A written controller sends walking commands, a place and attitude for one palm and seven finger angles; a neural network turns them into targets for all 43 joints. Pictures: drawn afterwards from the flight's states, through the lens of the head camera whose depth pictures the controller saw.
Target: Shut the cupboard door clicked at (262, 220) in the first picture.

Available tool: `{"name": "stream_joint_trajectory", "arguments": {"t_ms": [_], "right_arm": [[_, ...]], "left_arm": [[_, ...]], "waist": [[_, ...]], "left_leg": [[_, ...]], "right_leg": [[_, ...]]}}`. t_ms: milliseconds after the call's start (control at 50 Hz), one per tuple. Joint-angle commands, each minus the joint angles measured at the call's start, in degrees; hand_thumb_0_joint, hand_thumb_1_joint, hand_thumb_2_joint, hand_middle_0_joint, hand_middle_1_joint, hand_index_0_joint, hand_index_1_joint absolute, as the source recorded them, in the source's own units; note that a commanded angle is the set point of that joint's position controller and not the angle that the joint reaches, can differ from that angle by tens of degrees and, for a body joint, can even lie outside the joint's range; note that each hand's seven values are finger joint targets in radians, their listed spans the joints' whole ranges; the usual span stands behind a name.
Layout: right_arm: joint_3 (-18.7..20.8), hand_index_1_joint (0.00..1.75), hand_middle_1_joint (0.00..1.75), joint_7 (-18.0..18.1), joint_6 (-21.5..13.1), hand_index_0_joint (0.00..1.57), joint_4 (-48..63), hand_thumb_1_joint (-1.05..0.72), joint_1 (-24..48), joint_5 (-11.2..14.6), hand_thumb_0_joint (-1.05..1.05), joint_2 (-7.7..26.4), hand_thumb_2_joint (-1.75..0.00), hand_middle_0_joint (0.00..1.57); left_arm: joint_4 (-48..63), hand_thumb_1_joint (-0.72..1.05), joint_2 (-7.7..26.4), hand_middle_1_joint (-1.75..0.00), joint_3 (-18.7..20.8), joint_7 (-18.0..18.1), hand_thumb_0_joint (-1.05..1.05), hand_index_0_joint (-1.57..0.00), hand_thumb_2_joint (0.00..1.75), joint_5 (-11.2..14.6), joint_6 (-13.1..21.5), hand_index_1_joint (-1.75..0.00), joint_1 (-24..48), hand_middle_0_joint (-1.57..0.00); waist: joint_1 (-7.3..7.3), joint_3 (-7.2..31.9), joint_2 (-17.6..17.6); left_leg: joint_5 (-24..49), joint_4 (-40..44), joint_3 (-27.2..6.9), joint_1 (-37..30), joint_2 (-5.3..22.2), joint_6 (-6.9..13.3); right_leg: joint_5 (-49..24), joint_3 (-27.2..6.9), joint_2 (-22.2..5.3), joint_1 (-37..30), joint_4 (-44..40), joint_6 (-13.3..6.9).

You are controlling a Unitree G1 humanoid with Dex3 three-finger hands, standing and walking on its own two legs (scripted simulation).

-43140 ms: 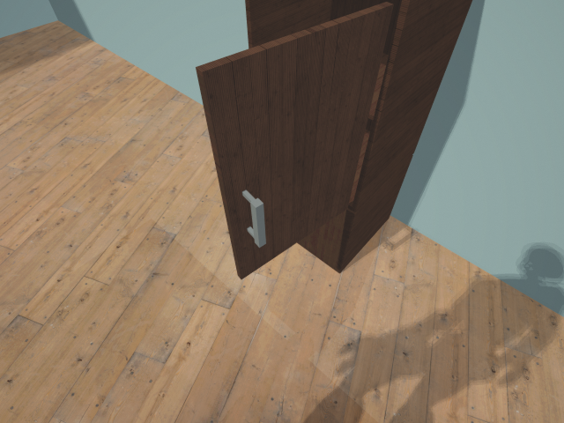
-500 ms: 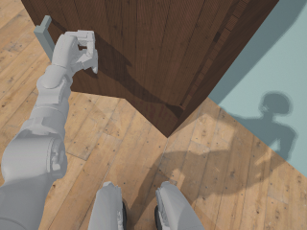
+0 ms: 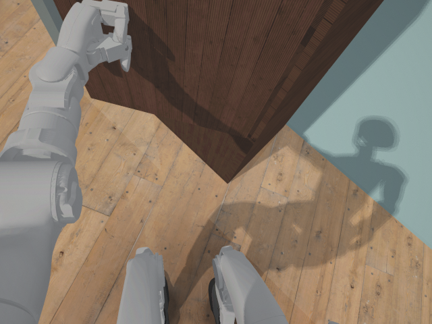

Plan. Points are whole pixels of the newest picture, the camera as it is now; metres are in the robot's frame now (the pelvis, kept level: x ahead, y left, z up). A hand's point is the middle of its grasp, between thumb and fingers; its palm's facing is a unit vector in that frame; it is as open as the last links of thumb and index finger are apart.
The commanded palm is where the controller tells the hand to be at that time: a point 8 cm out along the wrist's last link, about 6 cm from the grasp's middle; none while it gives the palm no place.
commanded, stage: push the door shut along its arc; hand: left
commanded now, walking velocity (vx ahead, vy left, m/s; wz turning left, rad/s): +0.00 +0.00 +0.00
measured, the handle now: (62, 23) +0.61 +0.20 +0.08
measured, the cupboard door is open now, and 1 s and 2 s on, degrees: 31 23 23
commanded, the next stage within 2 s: pull the fist back off the door in 0.20 s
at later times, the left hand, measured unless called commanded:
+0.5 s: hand (143, 27) +0.60 +0.08 +0.09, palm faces +0.07 -1.00 +0.05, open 3.2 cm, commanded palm +0.58 +0.07 +0.08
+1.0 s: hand (153, 59) +0.54 +0.06 +0.08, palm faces +0.05 -1.00 -0.03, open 3.1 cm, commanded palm +0.49 +0.10 +0.08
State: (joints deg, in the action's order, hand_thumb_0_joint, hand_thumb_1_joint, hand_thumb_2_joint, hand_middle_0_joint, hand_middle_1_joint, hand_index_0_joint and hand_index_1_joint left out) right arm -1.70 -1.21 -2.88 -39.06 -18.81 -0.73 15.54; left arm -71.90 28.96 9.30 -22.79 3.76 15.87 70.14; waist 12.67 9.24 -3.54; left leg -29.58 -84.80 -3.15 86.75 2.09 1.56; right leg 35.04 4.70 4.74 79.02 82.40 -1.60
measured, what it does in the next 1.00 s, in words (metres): stands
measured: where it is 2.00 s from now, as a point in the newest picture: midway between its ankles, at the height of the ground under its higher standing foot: (192, 319)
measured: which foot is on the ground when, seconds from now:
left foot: down 0.00-1.00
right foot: down 0.00-1.00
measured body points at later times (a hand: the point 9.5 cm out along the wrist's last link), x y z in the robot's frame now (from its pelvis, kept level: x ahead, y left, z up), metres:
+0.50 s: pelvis -0.01 +0.00 -0.01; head +0.18 +0.04 +0.40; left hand +0.59 +0.13 +0.09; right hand -0.03 -0.24 -0.11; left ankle +0.07 +0.10 -0.57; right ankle +0.03 -0.11 -0.57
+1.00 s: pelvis +0.03 -0.01 +0.04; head +0.18 -0.01 +0.46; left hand +0.53 +0.11 +0.09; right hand +0.04 -0.27 -0.08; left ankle +0.07 +0.10 -0.57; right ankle +0.03 -0.11 -0.57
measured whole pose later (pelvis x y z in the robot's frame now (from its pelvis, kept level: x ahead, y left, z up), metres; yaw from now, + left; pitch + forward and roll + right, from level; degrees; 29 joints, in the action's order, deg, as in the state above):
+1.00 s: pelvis +0.03 -0.01 +0.04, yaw +2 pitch +29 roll -2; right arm 2.5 -7.4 3.1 -37.5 -21.9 -4.3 14.3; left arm -61.7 10.0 11.7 9.3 -1.1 28.6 50.6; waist 9.5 10.6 -3.3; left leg -29.5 -74.8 -0.2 74.3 1.8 0.4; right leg 35.2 1.4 4.3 68.7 75.0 -2.3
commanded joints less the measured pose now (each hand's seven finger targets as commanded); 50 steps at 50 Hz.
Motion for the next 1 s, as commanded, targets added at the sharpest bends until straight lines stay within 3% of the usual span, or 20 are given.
{"name": "stream_joint_trajectory", "arguments": {"t_ms": [0, 80, 160, 200, 280, 300, 320, 380, 400, 420, 460, 500, 520, 580, 620, 660, 820, 840, 900, 980], "right_arm": [[3.7, 0.30, 0.30, 1.1, -1.3, 0.20, 0.7, -0.90, -12.2, 0.1, 0.00, 11.1, -0.90, 0.20], [3.6, 0.30, 0.30, 1.4, -2.2, 0.20, -0.3, -0.90, -12.3, -0.1, 0.00, 11.3, -0.90, 0.20], [3.7, 0.30, 0.30, 1.5, -3.4, 0.20, -1.0, -0.90, -12.7, -0.5, 0.00, 11.4, -0.90, 0.20], [3.6, 0.30, 0.30, 1.6, -3.8, 0.20, -1.3, -0.90, -12.6, -0.6, 0.00, 11.3, -0.90, 0.20], [3.2, 0.30, 0.30, 2.1, -4.6, 0.20, -2.1, -0.90, -12.9, -0.8, 0.00, 11.5, -0.90, 0.20], [2.6, 0.30, 0.30, 1.5, -4.8, 0.20, 0.3, -0.90, -17.4, -1.8, 0.00, 10.0, -0.90, 0.20], [2.8, 0.30, 0.30, 0.4, -4.6, 0.20, 0.2, -0.90, -16.6, -2.3, 0.00, 9.6, -0.90, 0.20], [3.5, 0.30, 0.30, -2.4, -3.7, 0.20, 0.2, -0.90, -17.8, -4.6, 0.00, 9.2, -0.90, 0.20], [3.6, 0.30, 0.30, -3.2, -3.3, 0.20, 0.3, -0.90, -17.9, -5.4, 0.00, 9.0, -0.90, 0.20], [3.9, 0.30, 0.30, -4.1, -2.8, 0.20, 0.1, -0.90, -18.1, -6.1, 0.00, 9.0, -0.90, 0.20], [4.7, 0.30, 0.30, -5.6, -1.5, 0.20, -0.3, -0.90, -18.7, -6.8, 0.00, 9.3, -0.90, 0.20], [5.1, 0.30, 0.30, -6.3, -0.1, 0.20, 0.1, -0.90, -18.9, -6.6, 0.00, 9.4, -0.90, 0.20], [5.1, 0.30, 0.30, -6.4, 0.5, 0.20, 0.7, -0.90, -18.6, -6.1, 0.00, 9.3, -0.90, 0.20], [5.0, 0.30, 0.30, -5.9, 1.8, 0.20, 1.9, -0.90, -18.1, -4.6, 0.00, 9.2, -0.90, 0.20], [4.9, 0.30, 0.30, -5.5, 2.4, 0.20, 2.4, -0.90, -18.0, -3.9, 0.00, 9.0, -0.90, 0.20], [4.8, 0.30, 0.30, -5.2, 2.6, 0.20, 2.8, -0.90, -17.5, -3.6, 0.00, 8.5, -0.90, 0.20], [6.2, 0.30, 0.30, -5.6, 4.1, 0.20, 3.0, -0.90, -16.1, -3.9, 0.00, 7.1, -0.90, 0.20], [6.2, 0.30, 0.30, -5.6, 4.3, 0.20, 3.2, -0.90, -15.7, -3.9, 0.00, 7.1, -0.90, 0.20], [6.8, 0.30, 0.30, -5.7, 5.5, 0.20, 3.9, -0.90, -14.1, -3.4, 0.00, 6.8, -0.90, 0.20], [7.4, 0.30, 0.30, -5.4, 6.2, 0.20, 4.7, -0.90, -11.7, -2.8, 0.00, 6.4, -0.90, 0.20]], "left_arm": [[14.3, 0.90, 2.4, -1.50, -1.0, -1.3, 0.00, -1.30, 0.90, 0.8, 3.4, -1.50, 36.5, -1.30], [12.7, 0.90, 0.7, -1.50, -2.5, -1.2, 0.00, -1.30, 0.90, 0.1, 2.1, -1.50, 39.8, -1.30], [14.6, 0.90, 0.0, -1.50, -3.2, -1.4, 0.00, -1.30, 0.90, 0.0, 1.6, -1.50, 42.7, -1.30], [13.1, 0.90, -1.6, -1.50, -4.3, -1.5, 0.00, -1.30, 0.90, -0.1, 0.5, -1.50, 43.4, -1.30], [12.6, 0.90, 0.2, -1.50, -3.4, -1.7, 0.00, -1.30, 0.90, -0.3, -0.8, -1.50, 45.7, -1.30], [12.9, 0.90, 3.2, -1.50, 8.0, 9.8, 0.00, -1.30, 0.90, 3.2, -1.4, -1.50, 45.9, -1.30], [11.1, 0.90, -0.2, -1.50, 5.8, 15.6, 0.00, -1.30, 0.90, 1.3, -1.8, -1.50, 42.9, -1.30], [11.6, 0.90, -3.3, -1.50, 8.3, 28.8, 0.00, -1.30, 0.90, -1.3, 0.5, -1.50, 41.4, -1.30], [11.9, 0.90, -2.2, -1.50, 9.3, 33.1, 0.00, -1.30, 0.90, -3.9, 2.3, -1.50, 40.5, -1.30], [11.9, 0.90, -2.3, -1.50, 8.1, 36.2, 0.00, -1.30, 0.90, -7.4, 4.1, -1.50, 40.4, -1.30], [10.5, 0.90, -1.3, -1.50, 6.0, 38.7, 0.00, -1.30, 0.90, -13.5, 7.0, -1.50, 39.2, -1.30], [10.9, 0.90, 0.1, -1.50, 5.2, 37.7, 0.00, -1.30, 0.90, -15.0, 8.6, -1.50, 37.4, -1.30], [11.2, 0.90, -0.2, -1.50, 4.7, 36.3, 0.00, -1.30, 0.90, -14.3, 8.8, -1.50, 35.7, -1.30], [12.5, 0.90, -2.0, -1.50, 4.8, 32.0, 0.00, -1.30, 0.90, -10.1, 8.3, -1.50, 30.7, -1.30], [13.1, 0.90, -2.4, -1.50, 6.5, 30.7, 0.00, -1.30, 0.90, -6.9, 7.7, -1.50, 26.8, -1.30], [14.5, 0.90, -3.9, -1.50, 6.7, 30.4, 0.00, -1.30, 0.90, -5.1, 8.5, -1.50, 24.0, -1.30], [17.5, 0.90, -7.9, -1.50, 5.7, 32.5, 0.00, -1.30, 0.90, -6.1, 15.6, -1.50, 9.9, -1.30], [18.6, 0.90, -9.4, -1.50, 4.5, 32.3, 0.00, -1.30, 0.90, -6.1, 16.2, -1.50, 9.0, -1.30], [20.1, 0.90, -11.8, -1.50, 3.1, 31.9, 0.00, -1.30, 0.90, -5.5, 16.6, -1.50, 3.2, -1.30], [26.0, 0.90, -16.3, -1.50, -0.7, 31.8, 0.00, -1.30, 0.90, -4.4, 17.9, -1.50, 0.0, -1.30]], "waist": [[6.40, 34.5, -11.5], [7.77, 33.0, -11.9], [8.04, 35.8, -13.9], [8.71, 34.4, -13.7], [9.29, 34.7, -13.4], [6.71, 35.0, -12.8], [6.72, 35.1, -13.7], [6.20, 33.8, -12.6], [5.55, 34.0, -12.4], [6.21, 34.4, -12.7], [6.90, 35.1, -13.4], [6.43, 36.3, -13.0], [5.87, 37.5, -12.9], [4.28, 38.3, -11.4], [3.41, 36.5, -7.3], [2.74, 35.4, -5.9], [-0.01, 31.9, -0.2], [-0.50, 32.4, -2.1], [-1.37, 31.4, 0.2], [-2.02, 32.3, -0.1]], "left_leg": [[16.9, 5.8, -5.2, -41.5, 0.3, 1.7], [15.1, 5.4, -5.8, -41.2, 0.4, 1.9], [17.2, 4.8, -6.2, -43.2, 0.3, 1.9], [15.6, 5.0, -6.4, -42.6, 0.3, 1.9], [14.9, 4.8, -6.2, -41.4, 0.2, 2.1], [11.5, 6.7, -7.2, -39.0, 1.3, 1.1], [10.1, 7.5, -7.8, -38.5, 1.3, 0.7], [7.6, 8.8, -8.6, -37.5, 1.4, 0.0], [7.5, 8.9, -8.4, -36.7, 1.4, -0.3], [8.1, 8.6, -8.2, -36.7, 1.3, -0.3], [9.7, 8.4, -8.0, -37.7, 1.3, -0.5], [10.4, 8.6, -6.4, -37.2, 0.7, -0.3], [11.1, 9.0, -5.6, -37.1, 0.4, -0.1], [12.5, 11.0, -5.0, -38.5, 0.3, -0.1], [12.5, 12.1, -4.1, -37.1, 0.2, 0.1], [13.8, 12.5, -3.4, -36.8, 0.0, 0.3], [18.6, 13.2, 0.0, -34.8, -1.1, 0.4], [20.4, 13.3, 0.1, -36.6, -1.2, 0.3], [21.5, 13.9, 1.2, -36.8, -1.6, 0.2], [23.0, 14.4, 1.4, -40.3, -1.8, 0.1]], "right_leg": [[-13.3, -2.2, 0.2, 1.2, -12.1, -1.4], [-11.9, -1.7, 0.2, 4.3, -11.5, -1.4], [-12.8, -1.4, 0.3, 5.5, -10.6, -1.6], [-11.9, -1.0, 0.4, 6.3, -10.7, -1.5], [-11.8, -0.8, 0.5, 6.2, -10.5, -1.5], [-10.9, -1.3, 0.2, 4.1, -10.6, -1.0], [-10.1, -1.2, -0.1, 4.8, -10.2, -0.8], [-9.0, -0.9, -0.6, 5.5, -10.1, -0.2], [-8.9, -0.9, -0.6, 5.0, -9.9, -0.1], [-9.0, -0.9, -0.6, 5.5, -9.8, 0.0], [-9.4, -0.9, -0.7, 5.5, -9.8, -0.1], [-10.0, -1.5, -0.7, 1.3, -11.0, -0.3], [-10.8, -1.8, -0.5, -1.4, -11.8, -0.5], [-12.6, -2.1, -0.3, -6.2, -13.6, -0.5], [-13.3, -2.5, -0.1, -10.2, -15.4, -0.1], [-14.8, -2.9, -0.2, -11.8, -16.2, 0.1], [-24.9, -4.4, -0.9, -20.4, -17.3, 0.8], [-26.5, -4.4, -1.1, -19.7, -16.8, 0.6], [-30.4, -4.8, -1.4, -23.2, -17.6, 1.0], [-32.8, -4.8, -1.8, -23.9, -17.9, 1.1]]}}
